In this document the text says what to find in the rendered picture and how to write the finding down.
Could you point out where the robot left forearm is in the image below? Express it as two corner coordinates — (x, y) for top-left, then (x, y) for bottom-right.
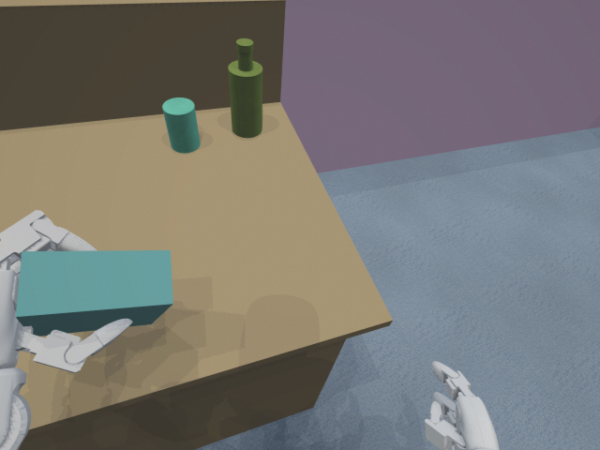
(0, 367), (31, 450)

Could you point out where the table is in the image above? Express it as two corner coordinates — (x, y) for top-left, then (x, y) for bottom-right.
(0, 0), (393, 450)

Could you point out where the sponge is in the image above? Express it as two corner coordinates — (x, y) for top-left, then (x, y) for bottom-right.
(16, 250), (173, 337)

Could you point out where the right robot hand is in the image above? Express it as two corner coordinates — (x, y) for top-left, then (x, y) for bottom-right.
(425, 361), (500, 450)

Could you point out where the left robot hand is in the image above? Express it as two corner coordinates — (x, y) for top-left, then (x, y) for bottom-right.
(0, 210), (133, 373)

